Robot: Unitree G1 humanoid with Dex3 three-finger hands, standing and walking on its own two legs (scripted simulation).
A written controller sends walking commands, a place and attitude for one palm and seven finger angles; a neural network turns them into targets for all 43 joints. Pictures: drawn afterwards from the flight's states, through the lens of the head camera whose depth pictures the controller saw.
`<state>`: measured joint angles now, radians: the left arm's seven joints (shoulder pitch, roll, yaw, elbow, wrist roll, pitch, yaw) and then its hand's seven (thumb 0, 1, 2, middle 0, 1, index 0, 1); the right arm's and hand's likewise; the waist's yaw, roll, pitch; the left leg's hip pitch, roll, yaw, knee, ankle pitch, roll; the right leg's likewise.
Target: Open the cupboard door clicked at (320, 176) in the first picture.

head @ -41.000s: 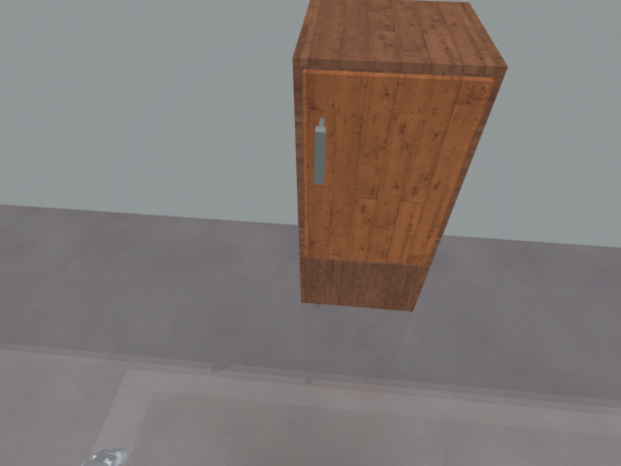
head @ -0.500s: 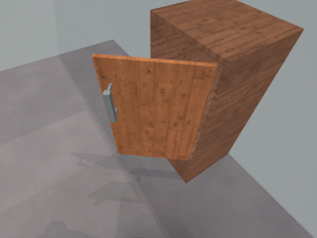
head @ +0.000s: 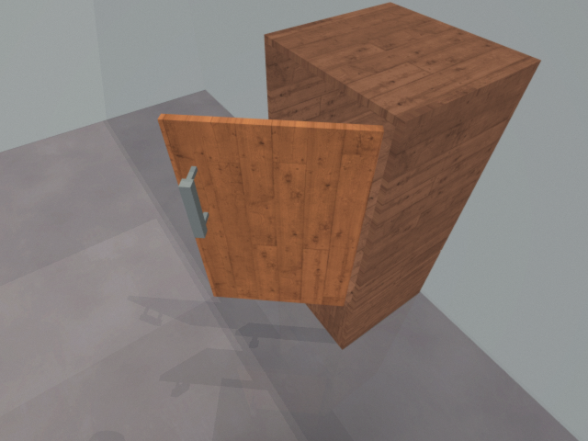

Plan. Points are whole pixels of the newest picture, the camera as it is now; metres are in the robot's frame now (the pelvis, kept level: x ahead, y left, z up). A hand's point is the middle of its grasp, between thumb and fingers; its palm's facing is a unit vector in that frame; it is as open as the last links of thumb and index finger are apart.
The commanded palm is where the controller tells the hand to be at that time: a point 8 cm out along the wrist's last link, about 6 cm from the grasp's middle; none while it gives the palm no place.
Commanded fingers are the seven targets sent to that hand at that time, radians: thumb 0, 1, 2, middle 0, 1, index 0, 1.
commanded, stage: come to a stop and stand still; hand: left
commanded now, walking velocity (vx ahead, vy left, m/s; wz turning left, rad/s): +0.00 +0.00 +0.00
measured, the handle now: (196, 202) +0.54 +0.23 -0.03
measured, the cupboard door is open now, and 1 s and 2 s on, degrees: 50 50 50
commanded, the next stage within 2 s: look again from close up in 1.04 s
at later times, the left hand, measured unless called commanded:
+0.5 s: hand out of the picture +0.03 +0.20 -0.17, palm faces +0.04 -0.98 -0.20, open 7.3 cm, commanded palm none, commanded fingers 0.00 0.90 0.90 -0.20 -0.30 -0.20 -0.30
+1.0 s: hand out of the picture -0.04 +0.21 -0.17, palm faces +0.02 -0.99 -0.17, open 7.4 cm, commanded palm none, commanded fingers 0.00 0.90 0.90 -0.20 -0.30 -0.20 -0.30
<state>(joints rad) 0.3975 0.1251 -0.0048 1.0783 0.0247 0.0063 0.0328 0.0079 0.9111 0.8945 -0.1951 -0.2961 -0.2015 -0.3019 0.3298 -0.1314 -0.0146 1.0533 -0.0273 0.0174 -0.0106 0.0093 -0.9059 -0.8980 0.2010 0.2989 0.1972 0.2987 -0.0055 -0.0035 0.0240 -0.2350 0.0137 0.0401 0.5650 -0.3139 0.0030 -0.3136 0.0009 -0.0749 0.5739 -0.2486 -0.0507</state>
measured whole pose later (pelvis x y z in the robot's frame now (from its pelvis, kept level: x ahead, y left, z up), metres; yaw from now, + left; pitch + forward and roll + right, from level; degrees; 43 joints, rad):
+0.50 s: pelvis +0.01 +0.03 +0.01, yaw +0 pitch -3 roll +0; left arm 0.31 0.16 0.01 1.06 0.01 -0.01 0.05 0.01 0.92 0.89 -0.19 -0.30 -0.20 -0.30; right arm 0.27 -0.15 -0.01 1.10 -0.01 -0.01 -0.03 0.01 -0.92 -0.90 0.20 0.30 0.20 0.30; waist 0.00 0.00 0.01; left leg -0.14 0.00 0.05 0.48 -0.30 0.03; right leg -0.21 -0.01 -0.06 0.47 -0.21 -0.01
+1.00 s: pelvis -0.01 +0.05 +0.01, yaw -1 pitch -3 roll +0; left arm 0.36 0.11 0.00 1.10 0.02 0.00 0.05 0.01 0.91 0.89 -0.19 -0.30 -0.20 -0.30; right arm 0.31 -0.13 -0.02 1.14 -0.01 0.00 -0.02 0.01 -0.91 -0.90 0.20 0.30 0.20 0.30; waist 0.00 -0.01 0.02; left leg -0.16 -0.05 0.09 0.43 -0.24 0.07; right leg -0.24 -0.05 -0.02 0.44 -0.15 0.02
